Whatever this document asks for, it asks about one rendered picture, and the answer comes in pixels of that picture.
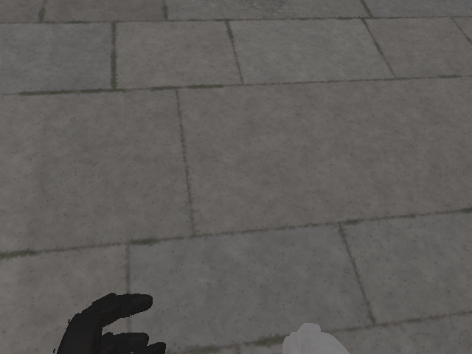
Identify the robot right shin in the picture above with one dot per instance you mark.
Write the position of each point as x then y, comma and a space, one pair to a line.
309, 326

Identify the left robot hand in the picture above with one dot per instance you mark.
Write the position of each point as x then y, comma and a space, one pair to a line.
84, 332

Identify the right robot thigh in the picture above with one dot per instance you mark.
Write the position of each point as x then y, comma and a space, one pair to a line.
312, 342

